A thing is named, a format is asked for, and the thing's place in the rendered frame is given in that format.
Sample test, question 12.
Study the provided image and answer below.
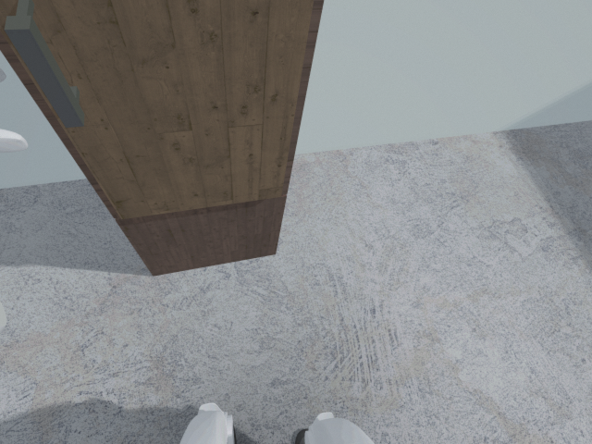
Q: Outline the left robot hand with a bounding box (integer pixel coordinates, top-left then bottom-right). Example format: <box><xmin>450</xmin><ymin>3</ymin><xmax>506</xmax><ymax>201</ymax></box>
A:
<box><xmin>0</xmin><ymin>68</ymin><xmax>29</xmax><ymax>153</ymax></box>

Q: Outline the robot thigh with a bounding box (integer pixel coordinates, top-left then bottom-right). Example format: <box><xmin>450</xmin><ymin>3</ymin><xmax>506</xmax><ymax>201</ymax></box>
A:
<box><xmin>304</xmin><ymin>418</ymin><xmax>375</xmax><ymax>444</ymax></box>
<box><xmin>179</xmin><ymin>411</ymin><xmax>235</xmax><ymax>444</ymax></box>

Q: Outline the handle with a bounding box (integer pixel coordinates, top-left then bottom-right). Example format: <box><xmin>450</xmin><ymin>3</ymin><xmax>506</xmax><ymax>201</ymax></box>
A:
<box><xmin>5</xmin><ymin>0</ymin><xmax>84</xmax><ymax>128</ymax></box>

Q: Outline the robot right thigh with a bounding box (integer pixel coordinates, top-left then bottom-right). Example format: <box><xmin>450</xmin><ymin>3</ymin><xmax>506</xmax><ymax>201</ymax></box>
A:
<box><xmin>304</xmin><ymin>418</ymin><xmax>375</xmax><ymax>444</ymax></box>

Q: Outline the robot left thigh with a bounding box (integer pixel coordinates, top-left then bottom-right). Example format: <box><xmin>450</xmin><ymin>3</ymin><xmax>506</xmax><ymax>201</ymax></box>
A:
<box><xmin>179</xmin><ymin>411</ymin><xmax>235</xmax><ymax>444</ymax></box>

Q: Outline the cupboard door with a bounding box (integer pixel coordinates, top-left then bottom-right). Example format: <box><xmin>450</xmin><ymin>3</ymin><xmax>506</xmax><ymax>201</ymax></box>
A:
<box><xmin>0</xmin><ymin>0</ymin><xmax>314</xmax><ymax>219</ymax></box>

